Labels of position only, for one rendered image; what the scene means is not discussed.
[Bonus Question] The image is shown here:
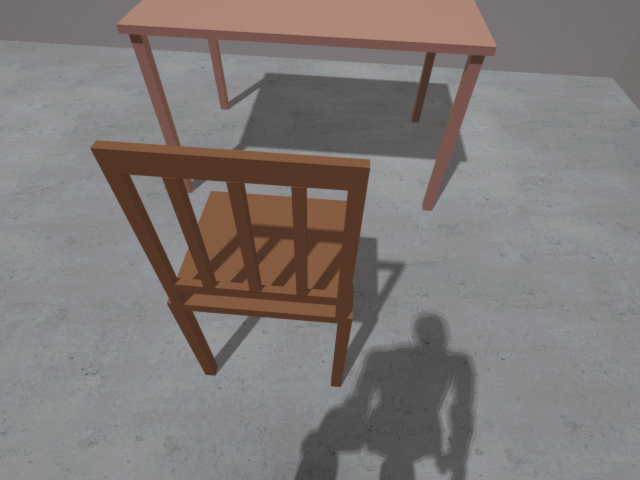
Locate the chair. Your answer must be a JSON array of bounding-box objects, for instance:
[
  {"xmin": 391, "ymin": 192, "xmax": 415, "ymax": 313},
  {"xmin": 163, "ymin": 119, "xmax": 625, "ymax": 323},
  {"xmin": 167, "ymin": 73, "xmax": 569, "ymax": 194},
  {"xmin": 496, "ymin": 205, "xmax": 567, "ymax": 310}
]
[{"xmin": 90, "ymin": 140, "xmax": 370, "ymax": 387}]

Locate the table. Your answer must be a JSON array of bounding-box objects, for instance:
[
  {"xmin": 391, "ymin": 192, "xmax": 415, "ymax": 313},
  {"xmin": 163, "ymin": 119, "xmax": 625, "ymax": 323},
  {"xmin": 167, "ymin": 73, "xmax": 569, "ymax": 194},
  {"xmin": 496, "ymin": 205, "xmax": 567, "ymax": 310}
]
[{"xmin": 116, "ymin": 0, "xmax": 497, "ymax": 211}]

